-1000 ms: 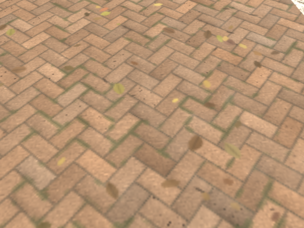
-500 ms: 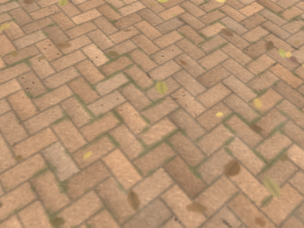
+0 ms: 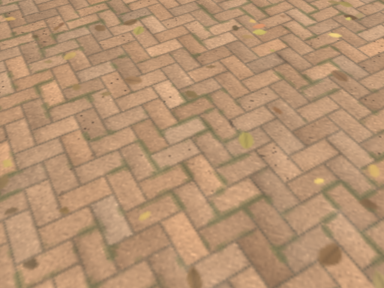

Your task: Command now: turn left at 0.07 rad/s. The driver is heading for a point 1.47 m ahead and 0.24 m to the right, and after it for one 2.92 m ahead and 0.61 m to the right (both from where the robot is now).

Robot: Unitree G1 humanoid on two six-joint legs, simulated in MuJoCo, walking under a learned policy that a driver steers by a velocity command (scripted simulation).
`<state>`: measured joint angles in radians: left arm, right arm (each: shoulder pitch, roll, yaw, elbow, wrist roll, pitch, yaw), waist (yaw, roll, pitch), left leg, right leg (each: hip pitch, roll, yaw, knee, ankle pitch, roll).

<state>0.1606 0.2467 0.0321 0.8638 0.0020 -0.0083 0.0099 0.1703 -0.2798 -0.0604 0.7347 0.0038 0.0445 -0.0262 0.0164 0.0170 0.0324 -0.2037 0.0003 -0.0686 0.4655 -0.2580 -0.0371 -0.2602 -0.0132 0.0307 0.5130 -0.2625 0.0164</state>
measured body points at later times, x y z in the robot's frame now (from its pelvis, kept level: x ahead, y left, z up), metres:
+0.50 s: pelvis +0.00 +0.02 +0.00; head +0.01 +0.02 +0.45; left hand +0.06 +0.29 -0.14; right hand +0.09 -0.23 -0.13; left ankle -0.02 +0.14 -0.74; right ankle +0.00 -0.13 -0.74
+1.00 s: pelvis +0.00 +0.01 +0.00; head +0.01 +0.01 +0.45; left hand +0.03 +0.27 -0.15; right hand +0.04 -0.24 -0.15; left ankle -0.02 +0.14 -0.74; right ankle +0.00 -0.13 -0.74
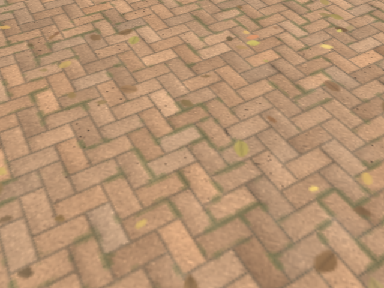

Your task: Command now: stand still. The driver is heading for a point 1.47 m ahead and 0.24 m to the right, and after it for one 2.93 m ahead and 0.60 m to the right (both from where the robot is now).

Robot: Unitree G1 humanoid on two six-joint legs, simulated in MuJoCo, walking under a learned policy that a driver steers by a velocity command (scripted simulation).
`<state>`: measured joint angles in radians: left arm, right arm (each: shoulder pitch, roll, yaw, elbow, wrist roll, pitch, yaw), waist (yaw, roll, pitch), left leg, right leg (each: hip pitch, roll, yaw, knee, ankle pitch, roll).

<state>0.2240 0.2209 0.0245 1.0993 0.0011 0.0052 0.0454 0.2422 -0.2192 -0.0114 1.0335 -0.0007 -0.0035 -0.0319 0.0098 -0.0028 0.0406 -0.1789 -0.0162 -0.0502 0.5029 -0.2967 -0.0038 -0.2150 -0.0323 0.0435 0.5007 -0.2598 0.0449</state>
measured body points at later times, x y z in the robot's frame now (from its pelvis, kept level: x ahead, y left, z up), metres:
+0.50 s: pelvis +0.00 -0.01 +0.00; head +0.01 -0.01 +0.45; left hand +0.00 +0.24 -0.16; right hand +0.00 -0.25 -0.16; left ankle -0.02 +0.12 -0.74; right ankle +0.01 -0.15 -0.74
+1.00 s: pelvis +0.01 -0.01 +0.00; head +0.01 -0.01 +0.44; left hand -0.01 +0.23 -0.16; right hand -0.02 -0.25 -0.16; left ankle -0.02 +0.12 -0.73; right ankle +0.00 -0.15 -0.73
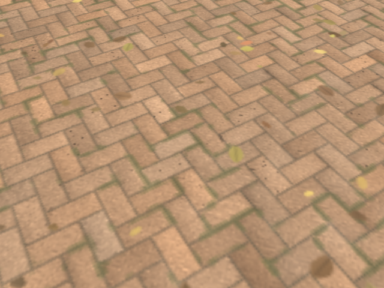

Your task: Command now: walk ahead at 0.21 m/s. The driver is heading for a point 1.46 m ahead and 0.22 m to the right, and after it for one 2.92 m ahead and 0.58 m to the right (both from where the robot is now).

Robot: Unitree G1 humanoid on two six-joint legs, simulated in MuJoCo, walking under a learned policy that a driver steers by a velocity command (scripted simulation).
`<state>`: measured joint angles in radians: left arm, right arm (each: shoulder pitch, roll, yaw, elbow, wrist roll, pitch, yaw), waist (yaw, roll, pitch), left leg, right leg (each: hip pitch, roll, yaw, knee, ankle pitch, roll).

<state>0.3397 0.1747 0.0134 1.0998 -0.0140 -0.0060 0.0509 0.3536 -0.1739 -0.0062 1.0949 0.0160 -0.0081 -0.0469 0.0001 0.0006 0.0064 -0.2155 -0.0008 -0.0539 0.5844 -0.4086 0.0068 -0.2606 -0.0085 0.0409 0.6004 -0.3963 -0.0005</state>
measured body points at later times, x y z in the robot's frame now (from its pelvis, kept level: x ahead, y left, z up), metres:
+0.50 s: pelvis +0.18 -0.01 +0.00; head +0.22 -0.01 +0.45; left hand +0.04 +0.22 -0.13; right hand +0.41 -0.22 -0.10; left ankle +0.36 +0.11 -0.70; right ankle +0.00 -0.13 -0.73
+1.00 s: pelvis +0.46 +0.01 +0.01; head +0.48 +0.01 +0.46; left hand +0.65 +0.25 -0.09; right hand +0.43 -0.25 -0.13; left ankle +0.38 +0.11 -0.73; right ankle +0.66 -0.15 -0.68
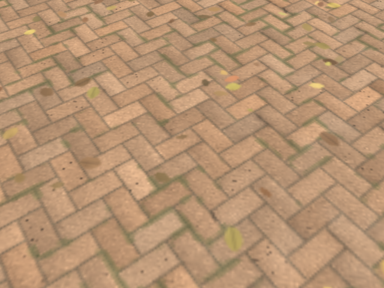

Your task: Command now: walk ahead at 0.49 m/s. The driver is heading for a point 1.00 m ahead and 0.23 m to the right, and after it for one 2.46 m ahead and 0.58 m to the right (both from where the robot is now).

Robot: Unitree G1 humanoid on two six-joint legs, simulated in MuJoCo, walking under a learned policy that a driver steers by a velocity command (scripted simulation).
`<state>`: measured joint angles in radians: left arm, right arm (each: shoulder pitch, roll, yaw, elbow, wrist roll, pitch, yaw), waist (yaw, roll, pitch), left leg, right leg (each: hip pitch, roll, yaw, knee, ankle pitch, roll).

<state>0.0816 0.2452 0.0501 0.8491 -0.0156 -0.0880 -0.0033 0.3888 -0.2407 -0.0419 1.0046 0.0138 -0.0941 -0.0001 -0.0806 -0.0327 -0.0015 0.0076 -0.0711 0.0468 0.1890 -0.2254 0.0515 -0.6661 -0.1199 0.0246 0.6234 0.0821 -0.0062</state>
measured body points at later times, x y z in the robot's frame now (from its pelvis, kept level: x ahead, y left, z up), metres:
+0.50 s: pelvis +0.28 -0.06 +0.00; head +0.30 -0.07 +0.45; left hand +0.27 +0.20 -0.13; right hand +0.45 -0.31 -0.11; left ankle +0.46 +0.12 -0.68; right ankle +0.22 -0.14 -0.74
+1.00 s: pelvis +0.56 +0.01 +0.00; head +0.58 +0.01 +0.45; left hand +0.71 +0.27 -0.12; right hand +0.55 -0.26 -0.13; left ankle +0.54 +0.09 -0.74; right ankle +0.67 -0.19 -0.67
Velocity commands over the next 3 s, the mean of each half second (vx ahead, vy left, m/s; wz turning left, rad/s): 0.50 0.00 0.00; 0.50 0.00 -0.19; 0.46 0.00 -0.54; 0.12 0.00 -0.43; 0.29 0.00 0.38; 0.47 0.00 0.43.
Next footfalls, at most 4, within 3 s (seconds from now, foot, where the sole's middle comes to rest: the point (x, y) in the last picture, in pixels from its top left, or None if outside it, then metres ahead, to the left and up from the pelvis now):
0.12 right None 0.26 -0.15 -0.78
0.70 left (162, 268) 0.58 0.09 -0.78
1.26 right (225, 198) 0.85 -0.17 -0.78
1.72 left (202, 146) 1.13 -0.10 -0.78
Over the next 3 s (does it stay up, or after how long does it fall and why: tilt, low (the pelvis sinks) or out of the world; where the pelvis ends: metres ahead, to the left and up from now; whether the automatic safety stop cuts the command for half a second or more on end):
stays up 1.35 -0.23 -0.02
